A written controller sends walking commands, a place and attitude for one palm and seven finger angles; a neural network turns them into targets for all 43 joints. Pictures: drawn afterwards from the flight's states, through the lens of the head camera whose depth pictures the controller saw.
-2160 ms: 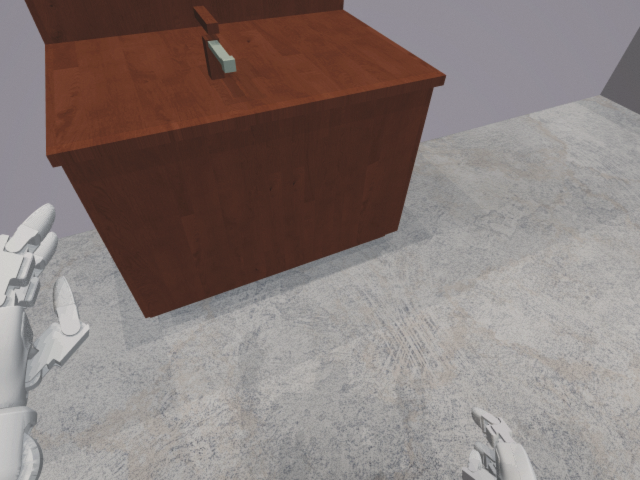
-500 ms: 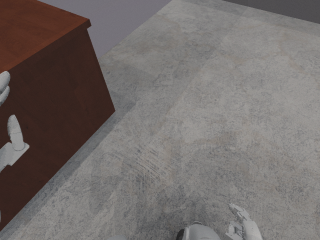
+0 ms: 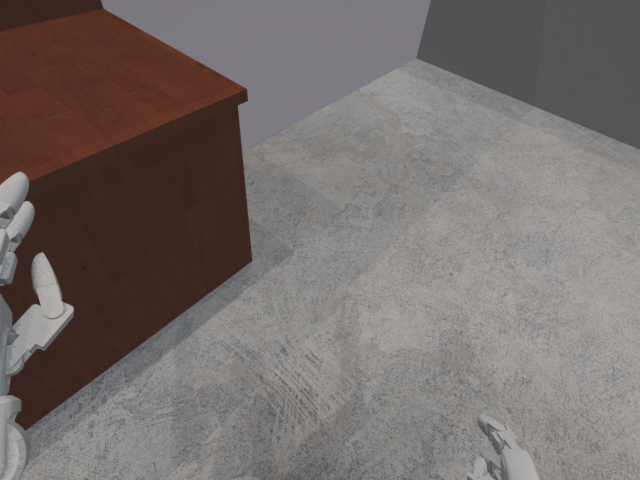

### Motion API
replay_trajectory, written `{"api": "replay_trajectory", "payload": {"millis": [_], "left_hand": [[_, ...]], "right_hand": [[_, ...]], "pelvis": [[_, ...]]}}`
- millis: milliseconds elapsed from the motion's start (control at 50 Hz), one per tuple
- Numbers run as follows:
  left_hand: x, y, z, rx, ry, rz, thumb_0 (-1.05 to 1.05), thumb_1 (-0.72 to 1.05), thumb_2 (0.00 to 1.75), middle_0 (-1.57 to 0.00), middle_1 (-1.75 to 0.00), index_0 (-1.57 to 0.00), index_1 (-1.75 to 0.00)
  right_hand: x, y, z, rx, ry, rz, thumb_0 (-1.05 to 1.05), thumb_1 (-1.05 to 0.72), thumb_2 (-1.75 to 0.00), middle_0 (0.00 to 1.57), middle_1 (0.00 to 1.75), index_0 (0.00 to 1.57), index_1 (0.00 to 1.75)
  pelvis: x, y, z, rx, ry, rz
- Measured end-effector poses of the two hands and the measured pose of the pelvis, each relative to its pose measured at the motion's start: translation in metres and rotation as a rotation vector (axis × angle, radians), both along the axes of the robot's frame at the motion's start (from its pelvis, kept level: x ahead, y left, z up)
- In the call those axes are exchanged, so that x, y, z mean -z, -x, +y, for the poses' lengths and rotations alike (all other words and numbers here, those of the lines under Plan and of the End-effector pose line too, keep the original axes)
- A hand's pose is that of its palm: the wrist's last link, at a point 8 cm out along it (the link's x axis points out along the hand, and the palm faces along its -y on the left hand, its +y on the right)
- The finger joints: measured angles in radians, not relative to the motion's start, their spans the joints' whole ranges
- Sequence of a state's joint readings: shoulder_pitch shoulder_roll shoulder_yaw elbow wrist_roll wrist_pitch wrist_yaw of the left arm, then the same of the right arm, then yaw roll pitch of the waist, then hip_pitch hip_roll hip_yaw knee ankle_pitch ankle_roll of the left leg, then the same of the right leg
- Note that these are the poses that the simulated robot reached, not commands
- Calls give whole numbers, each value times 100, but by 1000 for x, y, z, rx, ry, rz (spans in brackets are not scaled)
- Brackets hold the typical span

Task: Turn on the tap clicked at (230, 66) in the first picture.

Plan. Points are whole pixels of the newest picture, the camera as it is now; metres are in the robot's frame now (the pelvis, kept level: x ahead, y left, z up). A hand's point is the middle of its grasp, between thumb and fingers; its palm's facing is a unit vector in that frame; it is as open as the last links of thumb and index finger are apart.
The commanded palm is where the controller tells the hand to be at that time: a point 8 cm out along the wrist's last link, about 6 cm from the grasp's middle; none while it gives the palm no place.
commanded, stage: turn to face it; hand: left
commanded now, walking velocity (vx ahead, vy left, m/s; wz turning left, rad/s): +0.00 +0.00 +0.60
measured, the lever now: out of the picture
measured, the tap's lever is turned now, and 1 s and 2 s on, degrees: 0 0 0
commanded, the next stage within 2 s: take the last steps up to it in 0.72 s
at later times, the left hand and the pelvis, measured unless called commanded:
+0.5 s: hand out of the picture +0.07 +0.22 +0.18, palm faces +0.62 -0.67 -0.41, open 7.4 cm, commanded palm +0.00 +0.25 +0.19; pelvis -0.07 -0.07 +0.02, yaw +17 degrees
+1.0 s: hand out of the picture -0.08 +0.23 +0.20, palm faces +0.76 -0.51 -0.40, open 7.4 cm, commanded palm -0.12 +0.25 +0.19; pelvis -0.15 -0.08 +0.02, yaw +26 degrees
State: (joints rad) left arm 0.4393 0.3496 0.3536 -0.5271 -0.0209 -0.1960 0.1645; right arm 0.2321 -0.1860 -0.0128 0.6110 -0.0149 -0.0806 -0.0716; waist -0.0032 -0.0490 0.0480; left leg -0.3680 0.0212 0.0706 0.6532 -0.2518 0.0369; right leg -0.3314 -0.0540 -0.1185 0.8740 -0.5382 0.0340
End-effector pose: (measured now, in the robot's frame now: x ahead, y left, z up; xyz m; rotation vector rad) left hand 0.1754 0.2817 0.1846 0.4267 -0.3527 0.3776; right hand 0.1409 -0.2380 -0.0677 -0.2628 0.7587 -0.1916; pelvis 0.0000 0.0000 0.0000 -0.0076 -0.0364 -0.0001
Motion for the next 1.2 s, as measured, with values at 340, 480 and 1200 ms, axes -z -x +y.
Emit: {"api": "replay_trajectory", "payload": {"millis": [340, 480, 1200], "left_hand": [[-19, 121, -29, -245, -57, 161, 1, 89, 90, -21, -30, -20, -30], [-14, 154, -40, -322, 13, 162, 1, 88, 90, -21, -30, -21, -31], [-14, 307, -70, -536, 35, 91, 1, 89, 90, -21, -30, -20, -30]], "right_hand": [[11, -20, 29, -292, -202, -50, 1, -90, -90, 20, 30, 20, 30], [8, 6, -20, -291, -56, 76, 1, -90, -90, 20, 30, 20, 30], [9, 55, 6, -553, -91, 63, 1, -90, -90, 20, 30, 20, 30]], "pelvis": [[-7, 54, -52, -190, 6, 16], [-22, 63, -67, -291, -55, 24], [-20, 150, -104, -493, -38, 26]]}}
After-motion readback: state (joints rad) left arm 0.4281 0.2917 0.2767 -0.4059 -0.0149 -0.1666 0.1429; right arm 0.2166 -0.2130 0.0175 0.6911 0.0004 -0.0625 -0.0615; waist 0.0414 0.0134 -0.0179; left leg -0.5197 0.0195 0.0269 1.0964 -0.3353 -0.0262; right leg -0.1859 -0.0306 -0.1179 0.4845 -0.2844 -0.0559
